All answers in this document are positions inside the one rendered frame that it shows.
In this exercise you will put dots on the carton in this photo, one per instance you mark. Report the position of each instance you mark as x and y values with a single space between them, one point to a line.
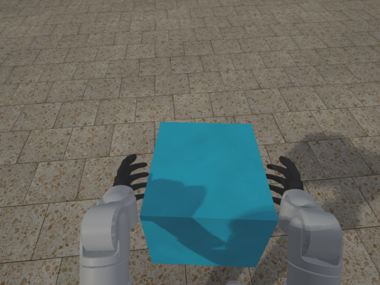
207 200

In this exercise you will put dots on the robot right hand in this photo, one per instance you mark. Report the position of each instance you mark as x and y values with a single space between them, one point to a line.
291 174

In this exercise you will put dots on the robot left hand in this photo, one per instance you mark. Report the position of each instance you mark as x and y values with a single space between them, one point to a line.
124 178

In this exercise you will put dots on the robot left forearm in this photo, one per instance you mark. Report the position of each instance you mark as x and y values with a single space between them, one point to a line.
105 238

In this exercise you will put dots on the robot right forearm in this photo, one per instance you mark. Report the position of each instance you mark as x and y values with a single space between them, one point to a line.
315 241

